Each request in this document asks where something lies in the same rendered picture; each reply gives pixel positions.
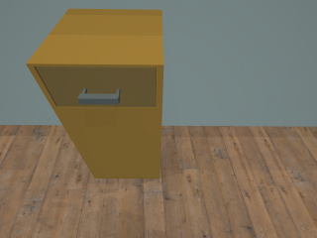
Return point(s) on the drawer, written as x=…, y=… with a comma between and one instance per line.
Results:
x=138, y=85

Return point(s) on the handle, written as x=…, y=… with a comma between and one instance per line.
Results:
x=99, y=98

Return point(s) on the cabinet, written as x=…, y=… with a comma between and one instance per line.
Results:
x=115, y=142

